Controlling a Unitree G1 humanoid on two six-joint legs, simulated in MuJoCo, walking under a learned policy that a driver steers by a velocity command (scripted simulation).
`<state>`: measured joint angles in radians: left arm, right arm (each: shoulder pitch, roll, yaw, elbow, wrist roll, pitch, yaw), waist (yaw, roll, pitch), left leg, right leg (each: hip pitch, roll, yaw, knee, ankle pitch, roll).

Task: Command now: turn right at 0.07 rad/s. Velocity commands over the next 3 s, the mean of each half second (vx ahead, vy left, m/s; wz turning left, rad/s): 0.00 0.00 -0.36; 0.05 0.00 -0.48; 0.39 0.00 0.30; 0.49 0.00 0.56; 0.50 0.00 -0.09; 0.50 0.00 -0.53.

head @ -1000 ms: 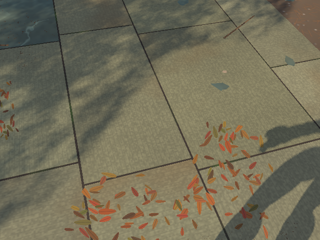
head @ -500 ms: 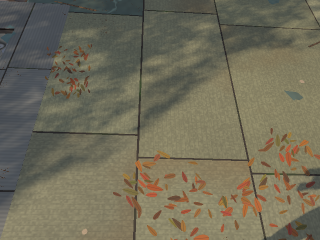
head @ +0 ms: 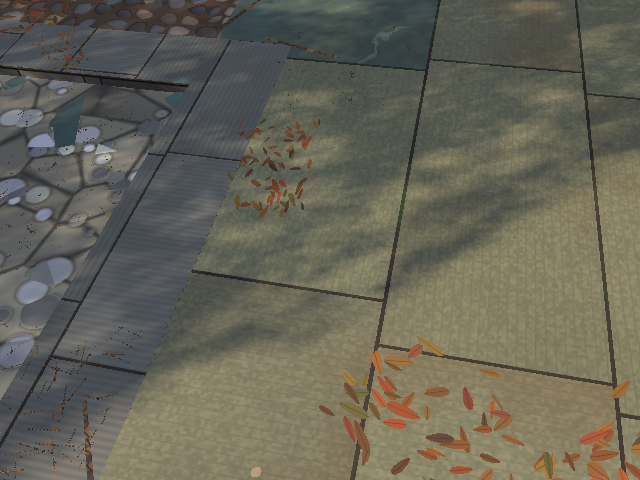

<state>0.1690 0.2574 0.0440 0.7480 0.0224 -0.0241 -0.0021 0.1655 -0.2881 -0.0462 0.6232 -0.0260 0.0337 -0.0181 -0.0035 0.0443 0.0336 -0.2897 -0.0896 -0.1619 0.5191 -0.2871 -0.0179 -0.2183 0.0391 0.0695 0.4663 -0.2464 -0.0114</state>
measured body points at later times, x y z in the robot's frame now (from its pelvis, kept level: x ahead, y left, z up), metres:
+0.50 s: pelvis +0.00 -0.02 -0.01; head +0.03 -0.05 +0.44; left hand +0.23 +0.21 -0.09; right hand +0.07 -0.33 -0.11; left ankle +0.04 +0.11 -0.74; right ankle -0.03 -0.13 -0.71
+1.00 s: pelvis +0.02 -0.06 +0.00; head +0.03 -0.08 +0.45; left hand +0.28 +0.12 -0.08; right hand +0.02 -0.37 -0.10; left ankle +0.08 +0.07 -0.72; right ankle -0.03 -0.14 -0.74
